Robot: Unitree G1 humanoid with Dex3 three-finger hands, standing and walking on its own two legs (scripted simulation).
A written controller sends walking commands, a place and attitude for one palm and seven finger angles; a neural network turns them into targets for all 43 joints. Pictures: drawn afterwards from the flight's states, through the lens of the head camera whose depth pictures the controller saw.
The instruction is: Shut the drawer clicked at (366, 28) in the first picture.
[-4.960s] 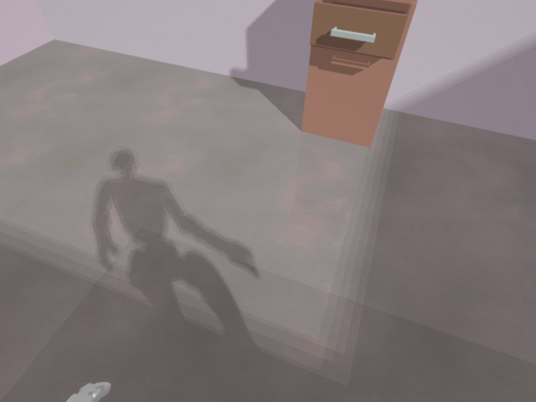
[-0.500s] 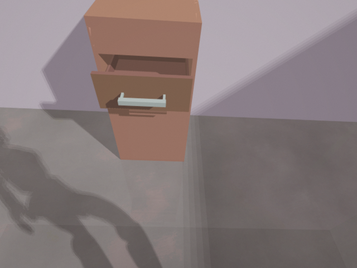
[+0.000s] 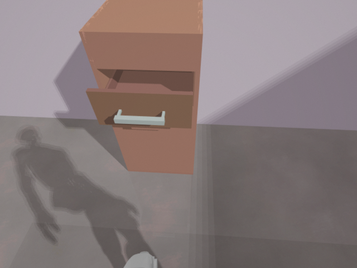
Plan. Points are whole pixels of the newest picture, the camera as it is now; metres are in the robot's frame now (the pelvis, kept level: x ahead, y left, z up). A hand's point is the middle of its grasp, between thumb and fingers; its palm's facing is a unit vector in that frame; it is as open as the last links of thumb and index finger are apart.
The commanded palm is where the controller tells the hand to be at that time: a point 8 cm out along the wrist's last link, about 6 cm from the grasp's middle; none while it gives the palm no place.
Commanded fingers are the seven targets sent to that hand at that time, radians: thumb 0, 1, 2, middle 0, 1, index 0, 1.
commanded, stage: take the last steps up to it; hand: left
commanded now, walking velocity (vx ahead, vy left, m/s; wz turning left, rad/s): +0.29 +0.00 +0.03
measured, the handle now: (140, 116) +0.64 +0.19 -0.09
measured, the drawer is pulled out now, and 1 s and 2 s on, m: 0.14 0.14 0.14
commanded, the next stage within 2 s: come to a stop and stand still in 0.36 s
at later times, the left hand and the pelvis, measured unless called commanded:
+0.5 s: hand (99, 246) +0.21 +0.24 -0.18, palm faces +0.05 -0.98 -0.18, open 7.4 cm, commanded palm none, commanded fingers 0.00 0.90 0.90 -0.20 -0.30 -0.20 -0.30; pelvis +0.15 +0.06 +0.00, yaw -2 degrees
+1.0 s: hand (114, 239) +0.22 +0.20 -0.17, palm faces +0.05 -0.96 -0.26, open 7.3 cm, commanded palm none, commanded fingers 0.00 0.90 0.90 -0.20 -0.30 -0.20 -0.30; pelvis +0.15 +0.02 -0.01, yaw +0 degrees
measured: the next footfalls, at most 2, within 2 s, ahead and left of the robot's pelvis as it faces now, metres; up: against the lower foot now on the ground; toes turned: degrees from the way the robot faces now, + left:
left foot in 0.20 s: +0.20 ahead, +0.13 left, +0.00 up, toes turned +9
right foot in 0.72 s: +0.26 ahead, -0.10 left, +0.00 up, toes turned -7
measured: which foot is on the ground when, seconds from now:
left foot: up 0.00-0.18, down 0.20-0.74, up 0.76-1.00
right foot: down 0.00-0.22, up 0.24-0.70, down 0.72-1.00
